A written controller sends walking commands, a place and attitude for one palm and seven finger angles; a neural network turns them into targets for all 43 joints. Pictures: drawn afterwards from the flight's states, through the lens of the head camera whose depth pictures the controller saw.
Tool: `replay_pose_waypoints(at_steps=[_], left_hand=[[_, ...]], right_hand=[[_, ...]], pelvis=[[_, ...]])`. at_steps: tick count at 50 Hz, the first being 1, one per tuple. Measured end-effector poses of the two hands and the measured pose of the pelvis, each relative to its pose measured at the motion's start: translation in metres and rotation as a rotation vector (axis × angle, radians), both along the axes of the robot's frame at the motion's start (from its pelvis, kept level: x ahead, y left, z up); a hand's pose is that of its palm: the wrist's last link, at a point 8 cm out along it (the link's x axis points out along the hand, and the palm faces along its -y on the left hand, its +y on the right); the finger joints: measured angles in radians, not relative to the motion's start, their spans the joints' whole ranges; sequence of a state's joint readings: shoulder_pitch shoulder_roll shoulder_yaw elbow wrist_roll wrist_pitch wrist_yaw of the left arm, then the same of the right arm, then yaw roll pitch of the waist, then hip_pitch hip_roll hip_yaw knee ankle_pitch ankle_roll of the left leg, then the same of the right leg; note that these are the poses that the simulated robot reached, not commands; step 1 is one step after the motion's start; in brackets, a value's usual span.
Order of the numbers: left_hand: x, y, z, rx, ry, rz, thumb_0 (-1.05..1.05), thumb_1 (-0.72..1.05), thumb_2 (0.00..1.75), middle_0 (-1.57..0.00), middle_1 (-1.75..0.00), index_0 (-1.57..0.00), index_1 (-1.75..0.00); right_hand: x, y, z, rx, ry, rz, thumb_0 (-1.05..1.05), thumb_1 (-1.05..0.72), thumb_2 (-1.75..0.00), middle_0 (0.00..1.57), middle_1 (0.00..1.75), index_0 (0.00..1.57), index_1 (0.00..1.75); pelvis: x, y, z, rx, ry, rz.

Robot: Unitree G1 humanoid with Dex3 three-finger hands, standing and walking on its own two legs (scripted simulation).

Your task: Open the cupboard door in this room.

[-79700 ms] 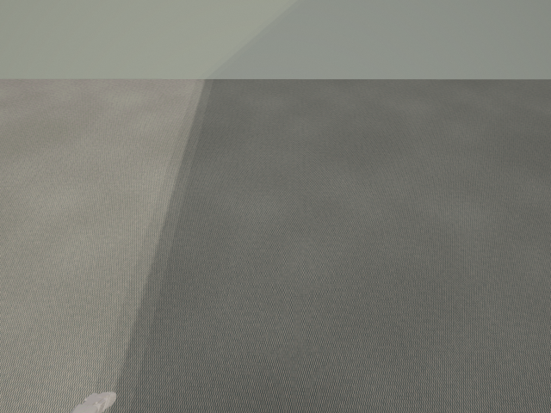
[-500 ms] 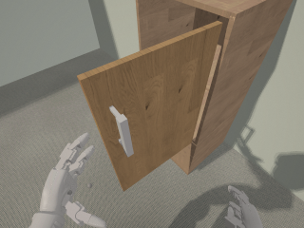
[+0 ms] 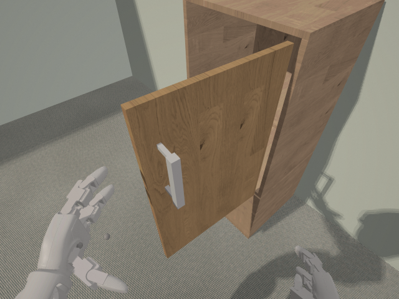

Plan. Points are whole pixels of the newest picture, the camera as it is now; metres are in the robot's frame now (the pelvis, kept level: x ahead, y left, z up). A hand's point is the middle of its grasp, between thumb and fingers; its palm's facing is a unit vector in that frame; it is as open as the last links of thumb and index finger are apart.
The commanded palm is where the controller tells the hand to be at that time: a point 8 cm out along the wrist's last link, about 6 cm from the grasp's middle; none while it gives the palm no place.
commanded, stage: draw the hand back to the body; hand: left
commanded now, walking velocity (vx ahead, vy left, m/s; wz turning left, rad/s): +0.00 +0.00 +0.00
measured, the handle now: (170, 177) +0.33 +0.08 +0.09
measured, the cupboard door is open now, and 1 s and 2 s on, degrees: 86 86 86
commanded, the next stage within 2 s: step back with the hand held close in 1.26 s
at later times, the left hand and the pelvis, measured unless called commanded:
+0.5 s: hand (59, 223) +0.20 +0.23 +0.15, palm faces +0.31 -0.89 -0.35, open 13.7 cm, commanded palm +0.16 +0.27 +0.17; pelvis +0.01 +0.01 +0.03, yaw +0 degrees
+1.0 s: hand (31, 191) +0.22 +0.25 +0.20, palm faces +0.46 -0.80 -0.39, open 8.0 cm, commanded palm +0.17 +0.29 +0.21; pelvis +0.02 -0.01 +0.04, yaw -1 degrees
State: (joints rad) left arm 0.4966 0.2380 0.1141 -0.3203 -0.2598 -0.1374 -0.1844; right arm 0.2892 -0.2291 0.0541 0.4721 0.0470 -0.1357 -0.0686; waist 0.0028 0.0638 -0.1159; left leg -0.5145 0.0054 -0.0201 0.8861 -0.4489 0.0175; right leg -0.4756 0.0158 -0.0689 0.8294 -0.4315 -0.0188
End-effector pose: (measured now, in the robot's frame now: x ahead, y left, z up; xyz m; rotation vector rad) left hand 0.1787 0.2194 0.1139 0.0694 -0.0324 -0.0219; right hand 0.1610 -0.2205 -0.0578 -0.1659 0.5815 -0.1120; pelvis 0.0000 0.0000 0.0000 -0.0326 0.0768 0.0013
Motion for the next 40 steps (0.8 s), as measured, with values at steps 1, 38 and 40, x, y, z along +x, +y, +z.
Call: replay_pose_waypoints(at_steps=[1,38,40], left_hand=[[-0.001,0.001,0.001,0.0,0.008,-0.002,-0.01,-0.5,0.3,-0.15,-0.3,-0.15,-0.3],[-0.007,0.062,0.087,0.359,-0.085,0.418,0.0,0.39,0.68,-0.19,-0.31,-0.19,-0.3],[-0.006,0.064,0.089,0.364,-0.092,0.432,0.0,0.46,0.71,-0.2,-0.31,-0.19,-0.3]], right_hand=[[0.001,0.001,0.001,-0.002,-0.005,0.002,0.01,-0.9,-0.9,0.21,0.3,0.2,0.3],[0.03,0.005,0.024,-0.027,0.056,0.042,0.01,-0.9,-0.9,0.21,0.3,0.2,0.3],[0.032,0.002,0.025,-0.03,0.059,0.039,0.01,-0.9,-0.9,0.21,0.3,0.2,0.3]], pelvis=[[0.001,0.001,0.001,0.0,-0.003,0.0],[0.021,0.001,0.039,0.025,-0.137,-0.015],[0.021,-0.002,0.04,0.025,-0.14,-0.015]])
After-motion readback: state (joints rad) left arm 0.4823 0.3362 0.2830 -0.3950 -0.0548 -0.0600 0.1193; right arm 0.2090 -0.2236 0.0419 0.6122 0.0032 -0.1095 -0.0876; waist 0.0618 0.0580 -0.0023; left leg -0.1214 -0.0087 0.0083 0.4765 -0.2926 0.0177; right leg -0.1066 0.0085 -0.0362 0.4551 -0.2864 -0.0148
